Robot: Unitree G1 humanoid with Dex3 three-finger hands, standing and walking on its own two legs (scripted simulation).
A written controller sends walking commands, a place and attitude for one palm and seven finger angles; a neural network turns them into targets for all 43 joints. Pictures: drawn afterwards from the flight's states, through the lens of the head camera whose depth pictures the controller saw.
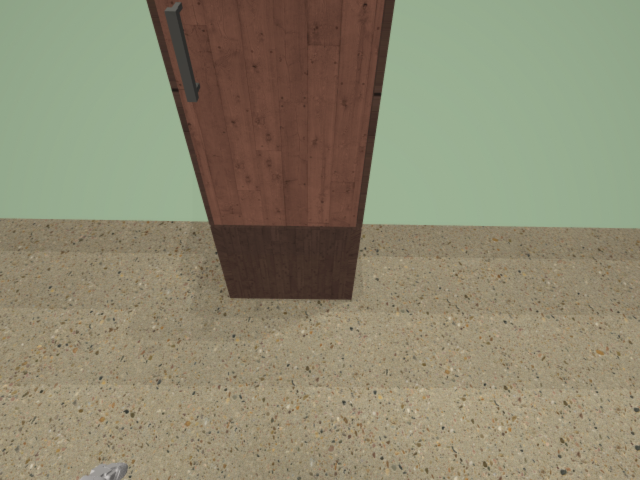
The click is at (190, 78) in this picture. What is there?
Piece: cupboard door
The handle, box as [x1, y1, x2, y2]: [164, 2, 199, 101]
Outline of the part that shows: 175,2 171,7 167,7 164,11 187,101 196,101 198,98 197,91 199,88 199,84 194,82 180,21 179,11 182,8 181,3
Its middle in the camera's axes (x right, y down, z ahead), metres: -0.26 -0.35 +0.74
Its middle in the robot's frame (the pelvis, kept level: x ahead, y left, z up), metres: +0.80 +0.30 +0.15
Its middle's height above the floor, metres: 0.92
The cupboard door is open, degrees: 0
